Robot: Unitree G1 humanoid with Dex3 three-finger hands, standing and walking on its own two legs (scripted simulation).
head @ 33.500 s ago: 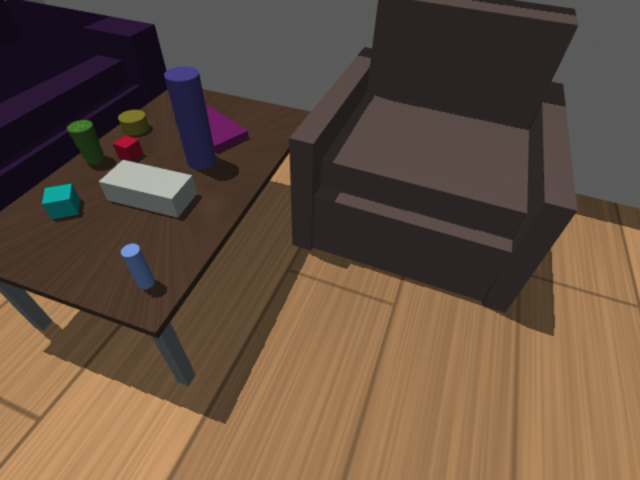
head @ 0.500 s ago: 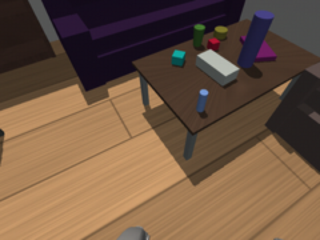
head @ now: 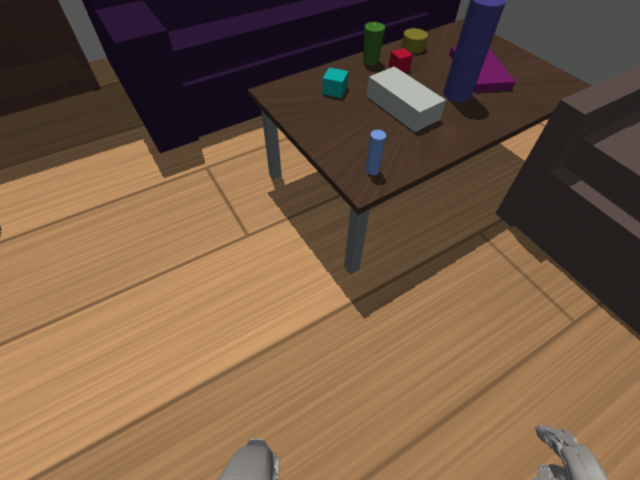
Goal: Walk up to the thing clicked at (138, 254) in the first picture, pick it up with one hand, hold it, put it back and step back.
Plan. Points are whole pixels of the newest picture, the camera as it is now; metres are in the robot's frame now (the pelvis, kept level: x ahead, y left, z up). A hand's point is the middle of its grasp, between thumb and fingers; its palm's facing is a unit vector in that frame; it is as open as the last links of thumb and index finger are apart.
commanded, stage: step back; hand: right
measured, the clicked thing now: (375, 153) +0.96 -0.14 -0.27
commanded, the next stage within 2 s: stand in 1.38 s
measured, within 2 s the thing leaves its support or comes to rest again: neither
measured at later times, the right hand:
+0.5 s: hand out of the picture -0.02 -0.25 -0.13, palm faces -0.12 +0.93 -0.36, open 7.4 cm
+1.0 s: hand out of the picture -0.06 -0.25 -0.13, palm faces -0.08 +0.93 -0.37, open 7.4 cm
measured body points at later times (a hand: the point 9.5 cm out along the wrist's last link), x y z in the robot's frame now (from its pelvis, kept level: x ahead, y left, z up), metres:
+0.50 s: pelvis -0.13 -0.01 +0.01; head -0.12 +0.00 +0.46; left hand -0.08 +0.31 -0.11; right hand -0.02 -0.30 -0.11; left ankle -0.11 +0.11 -0.71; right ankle -0.12 -0.13 -0.71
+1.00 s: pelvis -0.13 +0.01 +0.02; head -0.11 +0.02 +0.47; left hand -0.09 +0.33 -0.11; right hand -0.05 -0.29 -0.10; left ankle -0.14 +0.12 -0.71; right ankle -0.10 -0.12 -0.71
